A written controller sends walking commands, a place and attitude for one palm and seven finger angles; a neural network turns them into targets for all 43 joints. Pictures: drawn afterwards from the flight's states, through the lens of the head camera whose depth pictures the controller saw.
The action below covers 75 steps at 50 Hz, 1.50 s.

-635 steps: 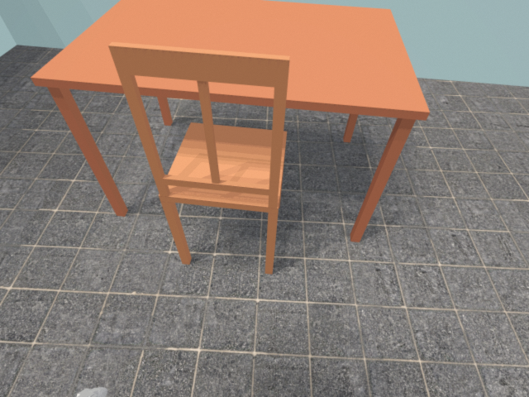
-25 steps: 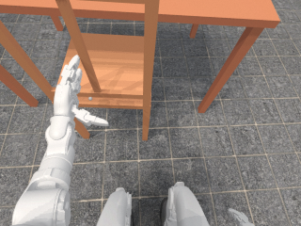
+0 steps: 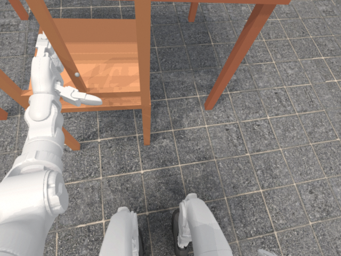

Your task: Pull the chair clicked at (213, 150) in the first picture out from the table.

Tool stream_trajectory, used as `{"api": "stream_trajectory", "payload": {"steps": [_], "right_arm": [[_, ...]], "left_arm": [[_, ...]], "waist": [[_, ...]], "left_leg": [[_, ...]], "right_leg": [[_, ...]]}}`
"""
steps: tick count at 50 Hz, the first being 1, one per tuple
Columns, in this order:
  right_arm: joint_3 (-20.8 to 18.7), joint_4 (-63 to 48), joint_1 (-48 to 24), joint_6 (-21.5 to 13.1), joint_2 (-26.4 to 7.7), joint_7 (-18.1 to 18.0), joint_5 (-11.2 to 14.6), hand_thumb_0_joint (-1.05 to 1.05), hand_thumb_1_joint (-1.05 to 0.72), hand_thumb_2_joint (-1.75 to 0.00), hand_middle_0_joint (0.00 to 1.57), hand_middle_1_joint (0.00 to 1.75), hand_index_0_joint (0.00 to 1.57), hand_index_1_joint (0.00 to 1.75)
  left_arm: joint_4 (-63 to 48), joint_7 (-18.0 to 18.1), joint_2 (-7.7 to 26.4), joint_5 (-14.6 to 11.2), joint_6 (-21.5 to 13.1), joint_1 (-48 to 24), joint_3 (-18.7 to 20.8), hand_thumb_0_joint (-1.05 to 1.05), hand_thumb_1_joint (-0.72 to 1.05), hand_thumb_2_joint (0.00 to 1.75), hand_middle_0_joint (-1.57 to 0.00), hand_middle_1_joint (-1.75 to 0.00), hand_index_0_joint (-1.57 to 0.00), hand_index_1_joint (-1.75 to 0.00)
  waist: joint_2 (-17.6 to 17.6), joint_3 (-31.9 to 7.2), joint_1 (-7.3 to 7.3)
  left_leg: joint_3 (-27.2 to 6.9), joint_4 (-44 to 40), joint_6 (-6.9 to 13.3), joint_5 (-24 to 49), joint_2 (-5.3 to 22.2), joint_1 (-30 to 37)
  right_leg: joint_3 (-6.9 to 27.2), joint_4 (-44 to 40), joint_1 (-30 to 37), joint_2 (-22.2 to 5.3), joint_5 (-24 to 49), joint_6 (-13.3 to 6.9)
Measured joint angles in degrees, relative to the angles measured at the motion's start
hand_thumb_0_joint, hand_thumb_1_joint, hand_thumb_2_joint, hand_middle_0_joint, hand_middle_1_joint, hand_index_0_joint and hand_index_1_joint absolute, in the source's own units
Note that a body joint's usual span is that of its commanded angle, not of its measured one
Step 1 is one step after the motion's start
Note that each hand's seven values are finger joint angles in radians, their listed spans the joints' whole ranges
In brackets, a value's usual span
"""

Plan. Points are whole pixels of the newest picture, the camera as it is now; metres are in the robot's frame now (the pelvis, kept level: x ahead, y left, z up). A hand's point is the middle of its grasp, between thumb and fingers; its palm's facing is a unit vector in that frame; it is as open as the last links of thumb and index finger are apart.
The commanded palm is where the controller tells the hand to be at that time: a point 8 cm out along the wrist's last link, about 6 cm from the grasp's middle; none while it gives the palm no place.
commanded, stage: push the fingers through the gap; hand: left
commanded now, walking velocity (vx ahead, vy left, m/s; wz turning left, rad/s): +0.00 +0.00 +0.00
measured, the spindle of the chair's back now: (60, 47) +0.56 +0.19 +0.06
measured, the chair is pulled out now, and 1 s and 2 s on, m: -0.02 -0.02 0.01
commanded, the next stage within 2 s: hook a spindle and tug to test in 0.46 s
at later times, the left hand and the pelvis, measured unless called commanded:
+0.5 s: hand (77, 73) +0.51 +0.16 +0.04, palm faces +0.00 -1.00 -0.02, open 16.9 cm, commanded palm +0.49 +0.20 +0.04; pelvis +0.03 +0.01 +0.02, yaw +0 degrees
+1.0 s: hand (75, 72) +0.52 +0.17 +0.04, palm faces +0.05 -1.00 -0.02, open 14.5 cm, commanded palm +0.49 +0.20 +0.04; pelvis +0.03 +0.00 +0.01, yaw +0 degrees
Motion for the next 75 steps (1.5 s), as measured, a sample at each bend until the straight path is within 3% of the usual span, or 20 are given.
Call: {"api": "stream_trajectory", "payload": {"steps": [10, 26, 32, 39, 48, 60, 71, 75], "right_arm": [[-0.15, 0.31, 1.85, 2.65, 1.22, 0.97, -0.24, 0.01, -0.91, -0.89, 0.20, 0.30, 0.21, 0.30], [-1.29, -0.72, -1.65, 4.09, 1.76, 1.47, -0.12, 0.01, -0.91, -0.89, 0.20, 0.30, 0.21, 0.30], [-0.96, -1.32, -3.06, 4.32, 1.82, 1.27, -0.25, 0.01, -0.91, -0.89, 0.20, 0.30, 0.21, 0.30], [-0.98, -0.88, -3.12, 4.33, 1.96, 1.06, -0.16, 0.01, -0.91, -0.89, 0.20, 0.30, 0.20, 0.30], [-0.69, -0.04, -1.69, 4.15, 1.71, 0.81, -0.09, 0.01, -0.91, -0.89, 0.20, 0.30, 0.21, 0.30], [-1.14, 0.67, -0.43, 4.26, 1.11, 1.01, -0.24, 0.01, -0.91, -0.89, 0.20, 0.30, 0.20, 0.30], [-1.38, 0.04, -0.78, 5.09, 1.73, 1.55, -0.27, 0.01, -0.91, -0.89, 0.20, 0.30, 0.20, 0.30], [-1.36, -0.35, -1.10, 5.25, 2.14, 1.80, -0.09, 0.01, -0.91, -0.89, 0.20, 0.30, 0.20, 0.30]], "left_arm": [[-3.44, 0.29, -1.21, -0.22, 0.00, 3.06, 1.09, -0.01, -0.50, 0.30, -0.06, -0.08, -0.05, -0.08], [-6.67, 2.00, -6.06, -0.85, -2.03, 7.78, -3.32, -0.01, -0.50, 0.30, -0.06, -0.08, -0.05, -0.08], [-4.75, 2.61, -5.66, 0.12, -2.14, 6.46, -3.00, -0.01, -0.50, 0.30, -0.07, -0.09, -0.06, -0.10], [-5.39, 2.35, -5.19, -0.81, -2.23, 6.24, -2.57, -0.01, -0.50, 0.30, -0.13, -0.28, -0.11, -0.29], [-3.83, 2.04, -3.59, -1.19, -1.49, 4.86, -1.96, -0.01, -0.47, 0.32, -0.26, -0.71, -0.23, -0.72], [-3.49, 2.28, -2.79, -2.18, -1.34, 4.39, -2.35, -0.01, -0.01, 0.52, -0.40, -1.27, -0.39, -1.29], [-6.06, 2.99, -4.05, -2.27, -0.87, 6.29, -3.11, 0.00, 0.59, 0.77, -0.39, -1.36, -0.39, -1.39], [-7.77, 3.12, -4.57, -2.52, -0.39, 7.79, -3.43, 0.01, 0.73, 0.82, -0.38, -1.36, -0.38, -1.39]], "waist": [[0.17, -0.06, 0.19], [-0.07, -1.06, 2.26], [-0.33, -0.96, 2.12], [-0.18, -0.63, 2.13], [-0.26, -0.41, 1.72], [-0.22, -0.43, 1.45], [-0.15, -0.82, 1.76], [-0.11, -0.96, 1.91]], "left_leg": [[0.55, -2.22, 0.27, -0.90, 0.38, 2.64], [0.20, -4.35, 0.38, -1.78, -0.21, 6.55], [0.07, -3.70, 0.32, -1.89, -0.40, 5.88], [-0.09, -3.19, 0.05, -1.83, -0.28, 5.24], [-0.28, -3.17, -0.16, -1.42, -0.23, 4.75], [-0.47, -3.39, -0.14, -1.35, -0.21, 4.54], [-0.29, -4.16, 0.13, -1.84, -0.16, 5.60], [-0.15, -4.73, 0.21, -2.01, -0.06, 6.39]], "right_leg": [[0.63, -2.32, 2.38, 0.67, -0.52, 0.62], [0.46, -4.19, 6.46, 0.33, -1.79, 1.17], [0.36, -3.24, 5.72, 0.10, -2.13, 0.98], [0.21, -2.68, 5.06, 0.18, -2.13, 0.70], [0.03, -2.60, 4.59, 0.22, -1.83, 0.37], [-0.11, -3.08, 4.56, 0.30, -1.66, 0.43], [0.12, -4.03, 5.62, 0.48, -1.95, 0.84], [0.29, -4.64, 6.36, 0.65, -2.02, 0.99]]}}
